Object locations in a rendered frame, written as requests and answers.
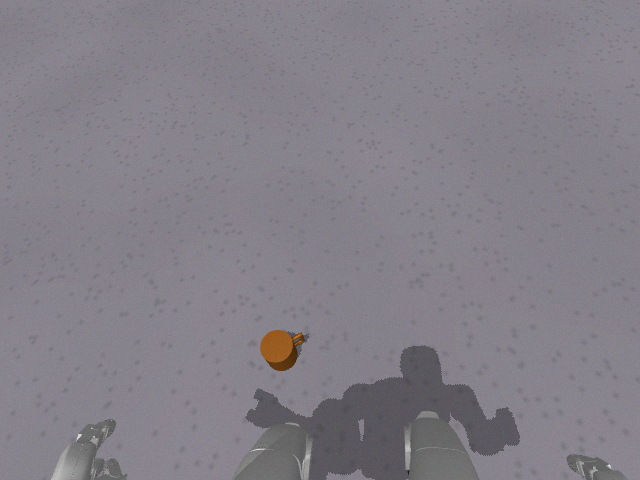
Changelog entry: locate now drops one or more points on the left robot hand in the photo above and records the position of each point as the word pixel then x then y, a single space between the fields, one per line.
pixel 77 461

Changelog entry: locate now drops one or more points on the mug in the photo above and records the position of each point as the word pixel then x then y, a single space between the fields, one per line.
pixel 279 350

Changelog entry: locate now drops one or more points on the right robot hand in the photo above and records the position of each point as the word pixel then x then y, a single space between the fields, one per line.
pixel 593 469

